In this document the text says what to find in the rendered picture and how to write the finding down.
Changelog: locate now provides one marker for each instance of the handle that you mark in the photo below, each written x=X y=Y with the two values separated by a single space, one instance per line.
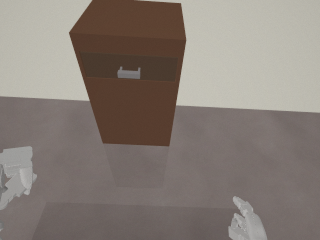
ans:
x=129 y=74

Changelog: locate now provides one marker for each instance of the drawer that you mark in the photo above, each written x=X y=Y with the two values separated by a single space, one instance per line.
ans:
x=152 y=67

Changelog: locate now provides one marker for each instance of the cabinet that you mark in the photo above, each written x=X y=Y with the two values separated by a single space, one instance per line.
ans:
x=132 y=111

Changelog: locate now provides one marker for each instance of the robot left hand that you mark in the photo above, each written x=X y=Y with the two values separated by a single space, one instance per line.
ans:
x=16 y=164

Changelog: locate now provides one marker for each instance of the robot right hand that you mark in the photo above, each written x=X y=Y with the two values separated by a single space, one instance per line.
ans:
x=251 y=227

